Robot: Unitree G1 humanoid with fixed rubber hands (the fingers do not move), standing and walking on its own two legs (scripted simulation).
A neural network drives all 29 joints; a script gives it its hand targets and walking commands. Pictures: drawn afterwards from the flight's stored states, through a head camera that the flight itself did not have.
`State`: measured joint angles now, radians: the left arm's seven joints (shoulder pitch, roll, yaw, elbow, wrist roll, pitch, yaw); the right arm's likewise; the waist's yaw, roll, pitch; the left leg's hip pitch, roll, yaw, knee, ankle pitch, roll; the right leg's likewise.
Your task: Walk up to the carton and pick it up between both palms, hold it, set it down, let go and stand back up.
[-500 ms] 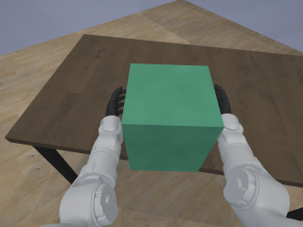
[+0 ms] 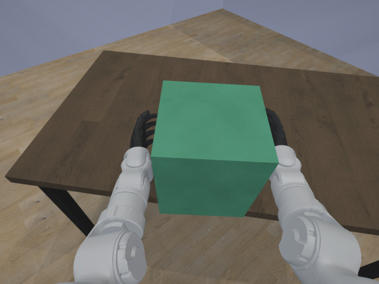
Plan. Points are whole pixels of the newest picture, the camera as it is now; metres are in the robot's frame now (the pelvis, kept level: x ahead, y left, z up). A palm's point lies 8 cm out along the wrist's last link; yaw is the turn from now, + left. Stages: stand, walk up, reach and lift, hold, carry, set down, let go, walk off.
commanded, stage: reach and lift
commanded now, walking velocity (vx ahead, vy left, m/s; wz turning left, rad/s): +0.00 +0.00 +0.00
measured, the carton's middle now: (206, 153) +0.41 +0.03 +0.05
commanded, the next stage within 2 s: none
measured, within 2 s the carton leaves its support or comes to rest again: neither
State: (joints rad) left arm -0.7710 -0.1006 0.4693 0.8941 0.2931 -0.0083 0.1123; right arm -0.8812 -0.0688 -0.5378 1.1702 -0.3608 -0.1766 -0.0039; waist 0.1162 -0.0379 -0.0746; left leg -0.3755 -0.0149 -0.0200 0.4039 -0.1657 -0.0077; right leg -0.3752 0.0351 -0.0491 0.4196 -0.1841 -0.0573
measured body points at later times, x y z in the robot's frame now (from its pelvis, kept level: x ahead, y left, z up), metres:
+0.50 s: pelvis -0.01 +0.00 +0.00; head -0.04 +0.01 +0.45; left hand +0.38 +0.17 +0.12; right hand +0.41 -0.13 +0.13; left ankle +0.02 +0.12 -0.74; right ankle +0.01 -0.08 -0.74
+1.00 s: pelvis -0.02 +0.00 +0.00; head -0.06 +0.02 +0.45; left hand +0.39 +0.16 +0.15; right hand +0.40 -0.15 +0.16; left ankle +0.02 +0.12 -0.74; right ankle +0.01 -0.08 -0.74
